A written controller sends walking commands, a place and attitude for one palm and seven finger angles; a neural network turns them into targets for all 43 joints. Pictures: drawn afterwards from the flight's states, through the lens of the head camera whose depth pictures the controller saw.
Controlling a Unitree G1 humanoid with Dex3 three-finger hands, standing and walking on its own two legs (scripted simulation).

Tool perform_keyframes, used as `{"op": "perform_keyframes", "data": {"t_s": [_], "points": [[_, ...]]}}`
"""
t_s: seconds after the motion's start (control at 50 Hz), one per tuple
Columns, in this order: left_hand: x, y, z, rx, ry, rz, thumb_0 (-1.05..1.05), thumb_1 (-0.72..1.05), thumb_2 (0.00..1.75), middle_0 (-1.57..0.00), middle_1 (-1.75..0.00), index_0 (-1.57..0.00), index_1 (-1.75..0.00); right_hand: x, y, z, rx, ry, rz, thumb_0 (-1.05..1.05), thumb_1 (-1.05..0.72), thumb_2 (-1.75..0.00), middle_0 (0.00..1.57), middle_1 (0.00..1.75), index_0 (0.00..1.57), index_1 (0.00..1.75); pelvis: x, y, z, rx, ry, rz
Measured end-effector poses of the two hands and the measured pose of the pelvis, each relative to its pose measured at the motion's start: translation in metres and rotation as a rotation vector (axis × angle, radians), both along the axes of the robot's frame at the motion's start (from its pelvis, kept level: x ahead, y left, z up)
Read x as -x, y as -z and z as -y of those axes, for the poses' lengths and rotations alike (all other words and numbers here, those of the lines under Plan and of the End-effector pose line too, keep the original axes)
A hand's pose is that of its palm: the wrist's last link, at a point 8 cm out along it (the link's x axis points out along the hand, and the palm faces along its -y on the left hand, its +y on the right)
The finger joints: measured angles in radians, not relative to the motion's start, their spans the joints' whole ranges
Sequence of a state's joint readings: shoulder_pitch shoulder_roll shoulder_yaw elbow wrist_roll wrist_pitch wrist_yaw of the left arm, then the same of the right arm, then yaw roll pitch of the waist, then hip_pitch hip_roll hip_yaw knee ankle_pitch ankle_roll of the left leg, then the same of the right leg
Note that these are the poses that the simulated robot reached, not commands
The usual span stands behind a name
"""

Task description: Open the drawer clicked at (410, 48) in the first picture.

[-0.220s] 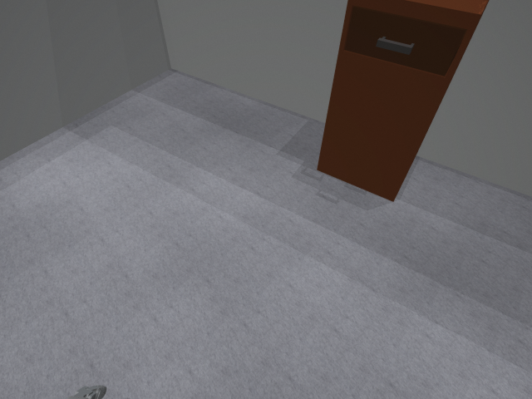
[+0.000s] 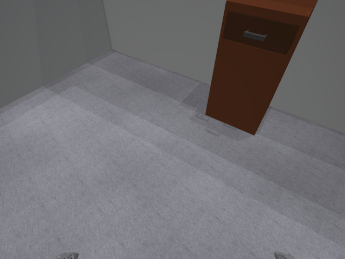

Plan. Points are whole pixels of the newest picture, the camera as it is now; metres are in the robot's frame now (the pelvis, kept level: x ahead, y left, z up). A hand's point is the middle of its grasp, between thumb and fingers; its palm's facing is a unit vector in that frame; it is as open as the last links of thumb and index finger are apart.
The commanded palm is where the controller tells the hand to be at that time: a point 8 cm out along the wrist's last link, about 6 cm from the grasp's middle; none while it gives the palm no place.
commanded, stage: stand and wait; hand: left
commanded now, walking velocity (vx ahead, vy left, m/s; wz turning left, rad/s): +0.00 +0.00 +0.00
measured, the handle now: (255, 34) +1.30 -0.40 -0.01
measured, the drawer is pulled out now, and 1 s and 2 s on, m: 0.00 0.00 0.00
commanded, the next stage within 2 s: look at it before walking up in 0.60 s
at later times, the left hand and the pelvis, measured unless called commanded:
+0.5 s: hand out of the picture +0.05 +0.24 -0.15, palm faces -0.03 -0.94 -0.33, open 7.4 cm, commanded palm none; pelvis -0.02 -0.01 +0.00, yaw +0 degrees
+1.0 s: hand out of the picture +0.06 +0.23 -0.15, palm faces -0.03 -0.94 -0.33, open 7.4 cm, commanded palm none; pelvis -0.01 -0.01 +0.01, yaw +0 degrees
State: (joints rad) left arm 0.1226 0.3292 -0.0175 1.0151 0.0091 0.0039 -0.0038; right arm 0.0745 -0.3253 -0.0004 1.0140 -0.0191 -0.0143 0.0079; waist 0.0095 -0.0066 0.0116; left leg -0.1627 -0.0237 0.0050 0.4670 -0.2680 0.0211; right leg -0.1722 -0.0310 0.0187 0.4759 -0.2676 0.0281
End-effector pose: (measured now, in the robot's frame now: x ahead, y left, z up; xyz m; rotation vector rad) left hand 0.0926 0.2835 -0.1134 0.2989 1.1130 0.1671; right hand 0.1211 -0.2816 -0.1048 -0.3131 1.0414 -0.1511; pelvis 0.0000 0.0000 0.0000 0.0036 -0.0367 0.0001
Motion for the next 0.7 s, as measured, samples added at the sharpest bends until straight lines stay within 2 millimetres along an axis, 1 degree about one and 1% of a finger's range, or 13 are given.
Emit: {"op": "perform_keyframes", "data": {"t_s": [0.1, 0.28, 0.42, 0.54, 0.7], "points": [[0.013, 0.003, 0.004, 0.009, -0.01, -0.024, 0.01, 0.9, 0.9, -0.2, -0.3, -0.21, -0.3, 0.012, 0.001, 0.004, 0.004, 0.01, -0.027, 0.0, -0.9, -0.9, 0.2, 0.3, 0.2, 0.3, 0.004, -0.001, 0.003, 0.0, -0.001, 0.004], [0.039, 0.006, 0.001, -0.001, -0.028, -0.091, 0.01, 0.9, 0.9, -0.2, -0.3, -0.21, -0.3, 0.048, 0.006, 0.017, 0.02, 0.044, -0.119, 0.0, -0.9, -0.9, 0.2, 0.3, 0.2, 0.3, 0.011, -0.003, 0.006, 0.001, -0.002, 0.004], [0.051, 0.004, -0.002, -0.014, -0.033, -0.12, 0.01, 0.9, 0.9, -0.2, -0.3, -0.2, -0.3, 0.07, 0.009, 0.023, 0.021, 0.065, -0.171, 0.0, -0.9, -0.9, 0.2, 0.3, 0.2, 0.3, 0.015, -0.004, 0.008, 0.001, -0.001, 0.005], [0.05, 0.003, -0.001, -0.018, -0.029, -0.117, 0.01, 0.9, 0.9, -0.2, -0.3, -0.2, -0.3, 0.078, 0.011, 0.024, 0.016, 0.069, -0.185, 0.0, -0.9, -0.9, 0.2, 0.3, 0.2, 0.3, 0.017, -0.004, 0.01, 0.001, -0.001, 0.003], [0.042, 0.001, 0.003, -0.014, -0.021, -0.095, 0.01, 0.9, 0.9, -0.2, -0.3, -0.2, -0.3, 0.074, 0.011, 0.023, 0.008, 0.065, -0.172, 0.0, -0.9, -0.9, 0.2, 0.3, 0.2, 0.3, 0.018, -0.005, 0.011, 0.0, 0.0, 0.001]]}}
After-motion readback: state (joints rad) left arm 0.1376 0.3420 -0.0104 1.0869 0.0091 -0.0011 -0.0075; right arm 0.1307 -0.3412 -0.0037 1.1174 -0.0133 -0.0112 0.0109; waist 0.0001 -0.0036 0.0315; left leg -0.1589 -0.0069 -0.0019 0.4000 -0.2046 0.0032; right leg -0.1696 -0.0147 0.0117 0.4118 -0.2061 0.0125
